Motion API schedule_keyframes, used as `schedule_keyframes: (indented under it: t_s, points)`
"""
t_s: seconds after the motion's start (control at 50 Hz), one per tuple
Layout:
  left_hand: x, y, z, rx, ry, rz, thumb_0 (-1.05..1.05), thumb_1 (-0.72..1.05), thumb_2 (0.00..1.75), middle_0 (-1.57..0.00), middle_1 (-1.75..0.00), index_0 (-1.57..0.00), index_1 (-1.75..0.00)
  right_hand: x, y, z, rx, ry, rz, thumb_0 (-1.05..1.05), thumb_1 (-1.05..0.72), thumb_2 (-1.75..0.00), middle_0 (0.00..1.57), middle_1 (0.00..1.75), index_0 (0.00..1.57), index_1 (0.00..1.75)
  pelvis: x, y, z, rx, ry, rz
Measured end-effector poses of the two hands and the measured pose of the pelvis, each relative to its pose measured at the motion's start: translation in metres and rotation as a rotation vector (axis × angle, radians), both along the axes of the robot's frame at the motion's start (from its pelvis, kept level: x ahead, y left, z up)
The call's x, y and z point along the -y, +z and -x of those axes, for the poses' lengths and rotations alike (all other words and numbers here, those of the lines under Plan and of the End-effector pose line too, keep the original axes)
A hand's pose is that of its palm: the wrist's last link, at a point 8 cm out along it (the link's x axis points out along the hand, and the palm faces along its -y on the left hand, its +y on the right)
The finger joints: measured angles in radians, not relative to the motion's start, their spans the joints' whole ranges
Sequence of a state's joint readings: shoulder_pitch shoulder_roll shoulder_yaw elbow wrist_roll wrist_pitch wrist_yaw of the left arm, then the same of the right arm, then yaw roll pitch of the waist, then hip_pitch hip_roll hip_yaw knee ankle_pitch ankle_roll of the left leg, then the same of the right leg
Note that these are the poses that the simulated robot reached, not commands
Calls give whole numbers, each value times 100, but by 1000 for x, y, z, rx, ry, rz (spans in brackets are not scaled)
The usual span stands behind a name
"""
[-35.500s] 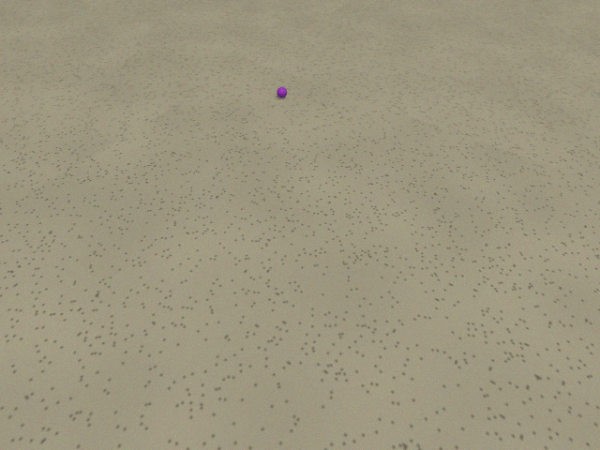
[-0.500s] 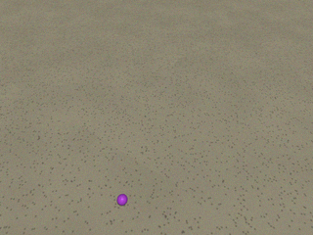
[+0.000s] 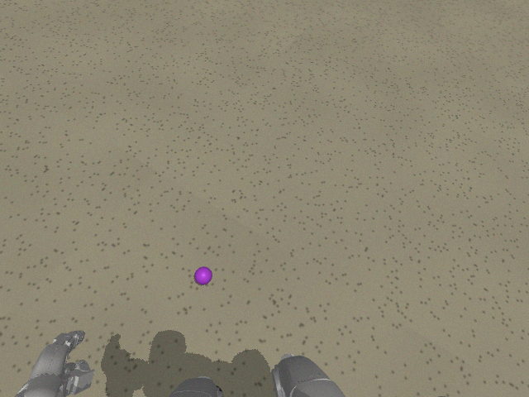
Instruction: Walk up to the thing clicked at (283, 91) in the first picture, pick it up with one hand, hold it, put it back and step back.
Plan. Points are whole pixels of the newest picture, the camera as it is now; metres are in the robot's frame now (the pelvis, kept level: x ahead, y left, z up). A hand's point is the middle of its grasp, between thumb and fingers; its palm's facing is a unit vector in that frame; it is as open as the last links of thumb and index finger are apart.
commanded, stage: step back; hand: left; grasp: from above
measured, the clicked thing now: (203, 275) +0.51 +0.15 -0.73
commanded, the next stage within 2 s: none
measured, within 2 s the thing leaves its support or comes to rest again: neither
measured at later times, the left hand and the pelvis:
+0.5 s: hand out of the picture -0.02 +0.25 -0.14, palm faces -0.07 -0.91 -0.40, open 7.4 cm; pelvis -0.12 -0.01 +0.00, yaw -5 degrees
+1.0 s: hand out of the picture -0.15 +0.26 -0.16, palm faces -0.09 -0.92 -0.39, open 7.4 cm; pelvis -0.28 -0.01 -0.01, yaw -6 degrees
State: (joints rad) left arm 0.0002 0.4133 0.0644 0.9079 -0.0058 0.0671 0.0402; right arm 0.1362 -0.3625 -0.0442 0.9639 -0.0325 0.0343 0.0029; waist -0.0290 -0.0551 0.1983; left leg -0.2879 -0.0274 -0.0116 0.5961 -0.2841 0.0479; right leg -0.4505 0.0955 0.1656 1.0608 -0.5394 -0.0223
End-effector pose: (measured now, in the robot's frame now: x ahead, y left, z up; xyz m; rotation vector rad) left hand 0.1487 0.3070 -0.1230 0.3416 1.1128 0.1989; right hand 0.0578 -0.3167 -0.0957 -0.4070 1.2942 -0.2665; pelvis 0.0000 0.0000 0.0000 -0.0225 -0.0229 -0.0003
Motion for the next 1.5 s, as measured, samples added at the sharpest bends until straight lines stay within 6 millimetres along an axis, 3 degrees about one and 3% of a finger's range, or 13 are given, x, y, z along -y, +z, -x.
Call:
schedule_keyframes:
  t_s: [0.2,0.36,0.46,0.58,0.66,0.78,0.92,1.02,1.16,1.28,1.36,1.5]
  points:
    - [-4,-2,67,-101,-44,-8,0,90,90,-20,-30,-20,-30,-18,-2,21,129,-17,-24,0,-90,-90,21,30,21,30,-8,0,39,9,-71,3]
    - [11,3,124,-88,-63,-34,0,90,90,-20,-30,-20,-30,3,-22,60,184,-30,-60,0,-90,-90,21,30,21,31,7,-13,87,29,-102,1]
    - [17,19,166,-84,-36,-35,0,90,90,-21,-30,-21,-30,12,-19,94,153,-50,-66,0,-90,-90,21,30,21,30,10,-3,111,32,-94,-39]
    - [10,27,178,-9,-37,-50,1,90,90,-21,-30,-21,-30,12,-15,142,86,-24,-39,0,-90,-90,21,30,20,30,4,-1,142,13,-54,-39]
    - [-1,18,181,63,-46,-33,0,90,90,-21,-30,-21,-30,5,-18,170,56,5,-10,0,-90,-90,21,30,20,30,-5,-11,168,12,-14,-26]
    - [-5,13,212,44,-29,-5,0,90,90,-20,-30,-21,-30,-13,-4,205,74,16,-21,0,-90,-90,21,30,21,30,-9,-3,205,24,-23,-10]
    - [-1,10,270,-11,-43,-11,0,90,90,-20,-30,-21,-30,-6,4,224,165,23,-7,0,-90,-90,21,30,21,31,-1,-1,249,10,-69,-1]
    - [10,4,318,-52,-62,-41,0,90,90,-20,-30,-20,-30,15,-8,245,226,25,-16,0,-90,-90,21,30,21,31,14,-14,287,9,-106,-15]
    - [27,20,390,-85,-34,-47,1,90,90,-21,-30,-21,-30,30,-16,301,186,-17,-40,0,-90,-90,21,30,21,30,22,-5,332,17,-87,-41]
    - [20,25,412,-11,-27,-68,1,90,90,-21,-30,-21,-30,23,-22,358,95,12,-36,0,-90,-90,21,30,20,30,19,-6,371,9,-36,-39]
    - [8,13,425,51,-21,-54,0,90,90,-21,-30,-21,-30,11,-27,391,60,41,-27,0,-90,-90,21,30,20,30,11,-16,403,17,5,-37]
    - [8,10,476,21,3,-19,0,90,90,-20,-30,-21,-30,-2,-7,435,93,50,-34,0,-90,-90,21,30,21,30,11,-5,452,30,-18,-12]
